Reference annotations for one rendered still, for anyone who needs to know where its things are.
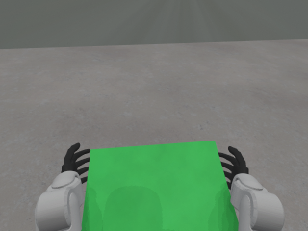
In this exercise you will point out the robot right hand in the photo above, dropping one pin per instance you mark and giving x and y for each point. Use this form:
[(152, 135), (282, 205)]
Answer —
[(239, 164)]

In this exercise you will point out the right robot forearm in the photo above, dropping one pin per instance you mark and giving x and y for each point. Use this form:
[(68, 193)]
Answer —
[(258, 209)]

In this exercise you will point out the left robot forearm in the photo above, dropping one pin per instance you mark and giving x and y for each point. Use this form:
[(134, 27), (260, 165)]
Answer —
[(58, 208)]

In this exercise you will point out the carton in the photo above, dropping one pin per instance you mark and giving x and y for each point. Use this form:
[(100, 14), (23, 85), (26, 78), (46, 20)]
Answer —
[(159, 187)]

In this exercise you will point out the robot left hand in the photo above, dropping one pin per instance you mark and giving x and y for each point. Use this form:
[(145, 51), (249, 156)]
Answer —
[(70, 163)]

